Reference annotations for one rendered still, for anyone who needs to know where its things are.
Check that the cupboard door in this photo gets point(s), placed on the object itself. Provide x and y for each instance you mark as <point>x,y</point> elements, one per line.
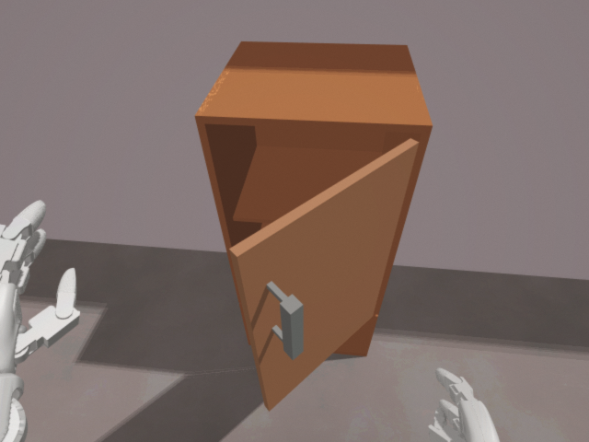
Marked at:
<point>331,253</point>

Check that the handle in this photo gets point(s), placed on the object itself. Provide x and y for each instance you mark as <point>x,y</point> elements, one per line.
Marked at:
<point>292,318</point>

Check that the right robot hand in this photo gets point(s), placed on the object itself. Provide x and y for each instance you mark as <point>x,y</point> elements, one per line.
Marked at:
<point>471,420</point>

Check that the left robot forearm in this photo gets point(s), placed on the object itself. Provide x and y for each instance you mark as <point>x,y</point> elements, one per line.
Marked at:
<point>13,421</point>

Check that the left robot hand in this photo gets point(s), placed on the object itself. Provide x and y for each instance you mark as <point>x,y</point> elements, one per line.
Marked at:
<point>20,244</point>

